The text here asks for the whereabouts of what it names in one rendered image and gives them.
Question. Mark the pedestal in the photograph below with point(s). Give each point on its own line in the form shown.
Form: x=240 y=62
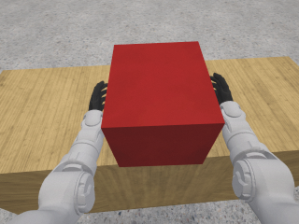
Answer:
x=41 y=111

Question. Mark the left robot forearm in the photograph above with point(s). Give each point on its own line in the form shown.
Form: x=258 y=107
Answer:
x=86 y=148

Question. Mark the robot right hand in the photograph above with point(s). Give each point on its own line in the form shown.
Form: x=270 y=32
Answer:
x=222 y=91

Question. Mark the robot left hand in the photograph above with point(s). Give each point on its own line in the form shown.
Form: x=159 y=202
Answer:
x=96 y=101

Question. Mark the robot left upper arm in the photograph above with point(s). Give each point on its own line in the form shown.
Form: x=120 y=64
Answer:
x=63 y=199

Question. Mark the right robot forearm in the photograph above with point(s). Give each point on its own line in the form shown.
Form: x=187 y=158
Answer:
x=240 y=139

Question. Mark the robot right upper arm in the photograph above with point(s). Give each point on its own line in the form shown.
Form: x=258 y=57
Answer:
x=267 y=186

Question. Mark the carton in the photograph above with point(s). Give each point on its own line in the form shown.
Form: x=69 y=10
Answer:
x=161 y=108

